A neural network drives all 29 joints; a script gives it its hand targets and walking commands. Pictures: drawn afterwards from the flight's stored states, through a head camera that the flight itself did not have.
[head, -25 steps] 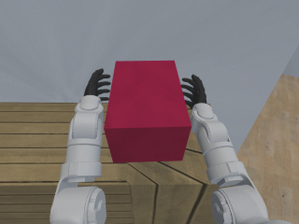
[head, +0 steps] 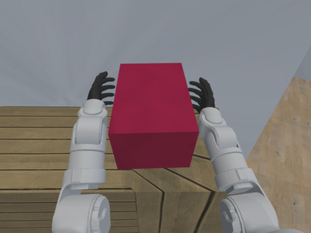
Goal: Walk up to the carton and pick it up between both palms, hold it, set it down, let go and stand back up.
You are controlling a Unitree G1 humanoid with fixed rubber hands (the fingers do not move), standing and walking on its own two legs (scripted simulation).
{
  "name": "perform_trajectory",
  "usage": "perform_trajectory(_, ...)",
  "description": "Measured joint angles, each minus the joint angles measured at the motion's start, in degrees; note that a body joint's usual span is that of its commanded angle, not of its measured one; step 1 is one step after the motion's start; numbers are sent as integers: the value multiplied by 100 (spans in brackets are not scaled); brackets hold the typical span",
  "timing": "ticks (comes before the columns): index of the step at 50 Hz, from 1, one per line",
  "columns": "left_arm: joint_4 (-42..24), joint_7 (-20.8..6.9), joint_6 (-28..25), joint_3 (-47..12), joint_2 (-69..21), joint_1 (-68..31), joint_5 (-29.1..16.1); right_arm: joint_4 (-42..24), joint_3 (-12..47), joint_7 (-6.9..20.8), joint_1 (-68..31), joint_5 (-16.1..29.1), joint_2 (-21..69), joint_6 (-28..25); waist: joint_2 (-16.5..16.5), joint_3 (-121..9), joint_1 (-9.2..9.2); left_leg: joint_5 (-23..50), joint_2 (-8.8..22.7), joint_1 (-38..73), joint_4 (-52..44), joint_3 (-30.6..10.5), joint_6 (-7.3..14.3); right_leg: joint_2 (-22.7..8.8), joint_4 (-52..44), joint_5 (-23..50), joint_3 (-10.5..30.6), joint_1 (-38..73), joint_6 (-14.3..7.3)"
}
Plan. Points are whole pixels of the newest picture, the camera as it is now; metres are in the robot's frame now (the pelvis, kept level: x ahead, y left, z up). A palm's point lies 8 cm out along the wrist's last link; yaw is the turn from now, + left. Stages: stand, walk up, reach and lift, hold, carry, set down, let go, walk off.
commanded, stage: hold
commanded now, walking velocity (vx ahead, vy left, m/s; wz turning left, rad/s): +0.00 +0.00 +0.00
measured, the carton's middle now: (152, 111) +0.40 +0.00 +0.14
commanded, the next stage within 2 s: none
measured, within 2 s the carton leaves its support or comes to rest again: neither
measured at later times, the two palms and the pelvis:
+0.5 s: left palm (96, 102) +0.36 +0.14 +0.20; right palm (206, 108) +0.36 -0.14 +0.18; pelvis +0.00 +0.00 +0.00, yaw +0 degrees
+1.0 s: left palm (96, 102) +0.36 +0.14 +0.20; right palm (206, 108) +0.36 -0.14 +0.18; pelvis +0.00 +0.00 +0.00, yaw +0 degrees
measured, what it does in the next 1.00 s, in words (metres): stands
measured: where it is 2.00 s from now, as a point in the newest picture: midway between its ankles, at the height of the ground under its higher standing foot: outside the picture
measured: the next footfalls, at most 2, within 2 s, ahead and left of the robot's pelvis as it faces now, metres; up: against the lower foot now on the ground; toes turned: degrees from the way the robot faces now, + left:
none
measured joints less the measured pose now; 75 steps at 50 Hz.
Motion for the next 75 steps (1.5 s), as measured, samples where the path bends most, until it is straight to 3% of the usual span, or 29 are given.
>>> perform_trajectory(75, 0, -8, 3, 1, -3, 2, 17, 0, 0, -6, 0, 0, 4, -9, -5, -1, -26, 5, 0, 25, -9, 0, -1, 1, -5, 6, 0, 21, -1)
